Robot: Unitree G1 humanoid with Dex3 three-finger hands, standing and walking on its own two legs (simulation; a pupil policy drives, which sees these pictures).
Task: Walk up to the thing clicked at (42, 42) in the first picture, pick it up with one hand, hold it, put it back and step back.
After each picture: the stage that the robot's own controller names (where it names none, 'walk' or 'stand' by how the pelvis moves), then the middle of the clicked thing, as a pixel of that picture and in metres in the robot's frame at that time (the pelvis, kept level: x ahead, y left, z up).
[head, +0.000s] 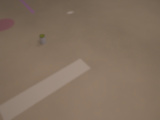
stand; (42, 39) +1.45 +0.49 -0.72
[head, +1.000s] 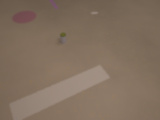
walk; (63, 38) +1.37 +0.24 -0.70
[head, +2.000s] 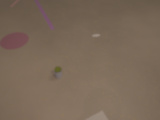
walk; (58, 72) +0.91 +0.21 -0.71
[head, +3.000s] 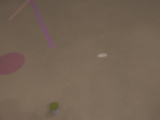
walk; (55, 108) +0.54 +0.24 -0.70
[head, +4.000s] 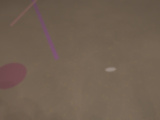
stand; out of the picture +0.35 +0.18 -0.70
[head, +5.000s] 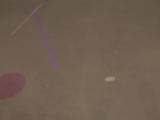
stand; out of the picture +0.30 +0.20 -0.72
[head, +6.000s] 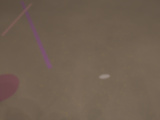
stand; out of the picture +0.29 +0.22 -0.72
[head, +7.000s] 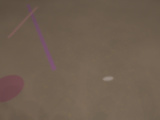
stand; out of the picture +0.30 +0.21 -0.73
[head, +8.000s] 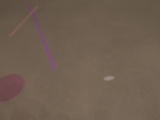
stand; out of the picture +0.30 +0.21 -0.73
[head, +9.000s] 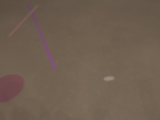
go down; out of the picture +0.29 +0.21 -0.73
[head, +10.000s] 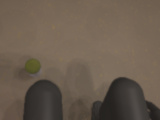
go down; (34, 68) +0.40 +0.19 -0.34
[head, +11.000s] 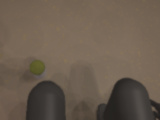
approach; (38, 70) +0.40 +0.19 -0.32
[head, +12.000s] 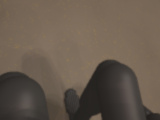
close in; out of the picture +0.40 +0.23 -0.23
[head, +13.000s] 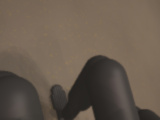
close; out of the picture +0.40 +0.24 -0.23
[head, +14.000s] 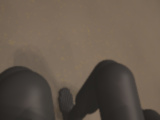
lift; out of the picture +0.34 +0.22 -0.22
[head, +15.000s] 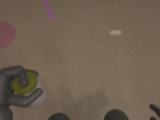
lift; (30, 90) +0.31 +0.18 -0.01
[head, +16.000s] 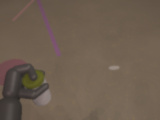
hold; (37, 88) +0.32 +0.17 +0.01
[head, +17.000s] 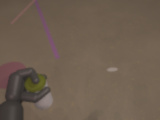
hold; (39, 92) +0.32 +0.17 +0.00
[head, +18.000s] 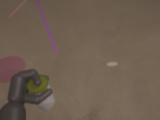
hold; (41, 93) +0.32 +0.16 -0.02
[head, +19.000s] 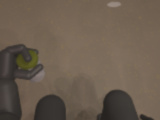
crouch; (32, 67) +0.40 +0.17 -0.09
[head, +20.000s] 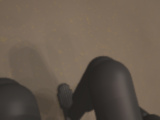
lower; out of the picture +0.42 +0.24 -0.23
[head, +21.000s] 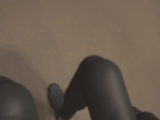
lower; out of the picture +0.42 +0.25 -0.23
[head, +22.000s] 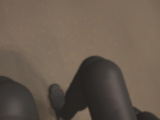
lower; out of the picture +0.41 +0.25 -0.23
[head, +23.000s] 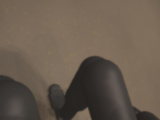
lower; out of the picture +0.41 +0.25 -0.23
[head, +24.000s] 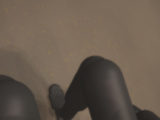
loosen; out of the picture +0.41 +0.25 -0.23
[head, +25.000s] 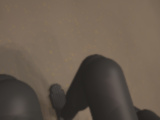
withdraw; out of the picture +0.40 +0.22 -0.23
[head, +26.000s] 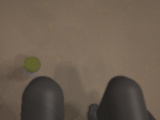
walk; (31, 68) +0.41 +0.19 -0.28
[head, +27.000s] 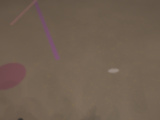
stand; out of the picture +0.32 +0.16 -0.65
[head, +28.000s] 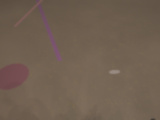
stand; out of the picture +0.34 +0.17 -0.67
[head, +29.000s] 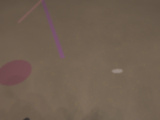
stand; out of the picture +0.33 +0.16 -0.67
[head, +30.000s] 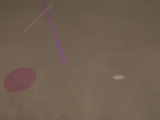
walk; out of the picture +0.35 +0.17 -0.72
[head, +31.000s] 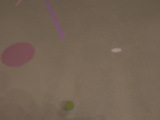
walk; (69, 107) +0.45 +0.10 -0.70
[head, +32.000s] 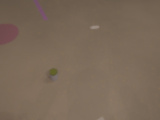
walk; (53, 74) +0.72 +0.20 -0.70
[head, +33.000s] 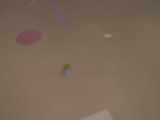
stand; (67, 69) +0.95 +0.19 -0.71
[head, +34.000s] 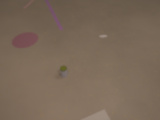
stand; (63, 71) +0.95 +0.20 -0.73
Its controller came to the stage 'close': yes
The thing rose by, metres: 0.71
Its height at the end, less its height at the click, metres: +0.00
